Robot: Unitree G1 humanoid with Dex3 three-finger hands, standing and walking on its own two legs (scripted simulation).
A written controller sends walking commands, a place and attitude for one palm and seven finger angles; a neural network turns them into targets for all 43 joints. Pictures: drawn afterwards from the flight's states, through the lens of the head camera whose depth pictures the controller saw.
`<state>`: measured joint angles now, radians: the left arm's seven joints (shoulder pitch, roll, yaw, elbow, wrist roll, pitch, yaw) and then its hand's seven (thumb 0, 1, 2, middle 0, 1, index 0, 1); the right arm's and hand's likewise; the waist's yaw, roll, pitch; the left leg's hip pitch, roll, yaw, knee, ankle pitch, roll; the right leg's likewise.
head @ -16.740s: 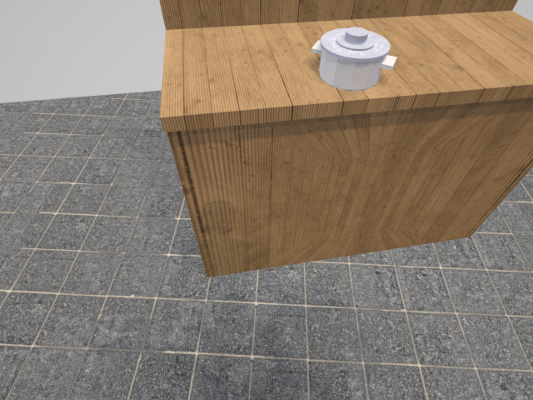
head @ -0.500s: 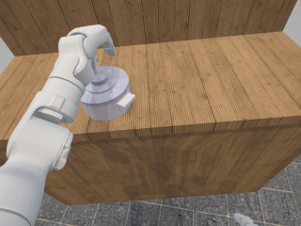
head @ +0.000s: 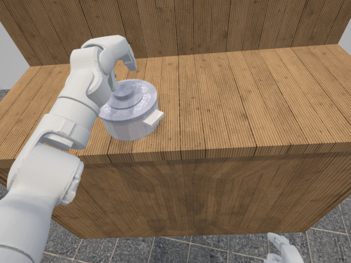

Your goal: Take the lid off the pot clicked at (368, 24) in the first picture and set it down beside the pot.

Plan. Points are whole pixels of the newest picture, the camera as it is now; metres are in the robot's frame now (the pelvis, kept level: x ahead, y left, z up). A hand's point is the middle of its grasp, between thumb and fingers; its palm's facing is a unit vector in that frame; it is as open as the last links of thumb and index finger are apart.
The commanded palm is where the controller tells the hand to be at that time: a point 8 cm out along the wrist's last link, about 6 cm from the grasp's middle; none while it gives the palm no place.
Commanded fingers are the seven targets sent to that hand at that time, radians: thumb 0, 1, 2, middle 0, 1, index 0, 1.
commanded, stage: move the open hand above the knob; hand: left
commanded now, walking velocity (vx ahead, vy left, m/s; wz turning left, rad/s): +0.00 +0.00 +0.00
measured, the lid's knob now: (123, 92) +0.48 +0.14 +0.15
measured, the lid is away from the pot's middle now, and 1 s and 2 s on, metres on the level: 0.00 0.00 0.00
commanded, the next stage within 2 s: lower the open fingers around the knob in 0.06 s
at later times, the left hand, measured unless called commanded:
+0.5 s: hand (115, 84) +0.45 +0.14 +0.20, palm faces -0.28 -0.11 -0.95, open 10.0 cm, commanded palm +0.43 +0.15 +0.26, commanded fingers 0.00 -0.39 1.70 -0.87 -0.08 -0.87 -0.08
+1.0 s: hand (117, 93) +0.44 +0.14 +0.19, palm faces -0.28 -0.08 -0.96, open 10.3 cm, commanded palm +0.42 +0.14 +0.23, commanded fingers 0.00 -0.39 1.70 -0.87 -0.08 -0.87 -0.08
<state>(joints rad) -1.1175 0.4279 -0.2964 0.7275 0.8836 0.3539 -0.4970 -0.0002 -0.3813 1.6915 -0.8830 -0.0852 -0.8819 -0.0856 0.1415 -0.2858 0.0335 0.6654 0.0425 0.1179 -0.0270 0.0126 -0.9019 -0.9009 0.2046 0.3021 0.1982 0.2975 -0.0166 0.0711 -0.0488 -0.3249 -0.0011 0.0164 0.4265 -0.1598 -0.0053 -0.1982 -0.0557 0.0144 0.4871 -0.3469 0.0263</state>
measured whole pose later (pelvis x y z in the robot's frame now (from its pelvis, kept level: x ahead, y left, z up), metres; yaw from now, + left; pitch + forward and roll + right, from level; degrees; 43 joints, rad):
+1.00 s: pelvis -0.01 +0.00 +0.00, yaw +0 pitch +3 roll +1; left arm -1.05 0.39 -0.34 0.75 0.86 0.39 -0.46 0.00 -0.38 1.69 -0.81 -0.06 -0.83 -0.07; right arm 0.17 -0.28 0.03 0.68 0.04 0.13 -0.03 0.01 -0.90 -0.90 0.20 0.30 0.20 0.30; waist -0.03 0.07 -0.05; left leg -0.33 0.00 0.01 0.44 -0.16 0.00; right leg -0.20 -0.05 0.01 0.50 -0.35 0.03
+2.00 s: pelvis +0.00 +0.00 +0.00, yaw +0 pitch +4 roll +1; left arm -1.12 0.37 -0.35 0.86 0.87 0.38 -0.47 0.00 0.03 1.07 -0.55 -0.80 -0.62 -0.82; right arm 0.19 -0.28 0.03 0.70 0.03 0.13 -0.04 0.01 -0.90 -0.90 0.21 0.30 0.20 0.30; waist -0.04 0.06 -0.05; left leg -0.35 0.00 0.02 0.44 -0.17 0.00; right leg -0.22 -0.05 0.02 0.50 -0.35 0.03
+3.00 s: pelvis +0.00 +0.00 +0.00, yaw +0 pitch +3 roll +1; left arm -1.01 0.39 -0.33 0.71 0.84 0.39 -0.48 0.00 0.23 0.96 -0.47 -0.84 -0.75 -0.99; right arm 0.16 -0.28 0.04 0.68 0.04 0.14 -0.03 0.01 -0.90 -0.90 0.20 0.30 0.20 0.30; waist -0.02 0.07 -0.05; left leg -0.32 0.00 0.02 0.44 -0.18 -0.01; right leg -0.19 -0.05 0.02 0.49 -0.35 0.02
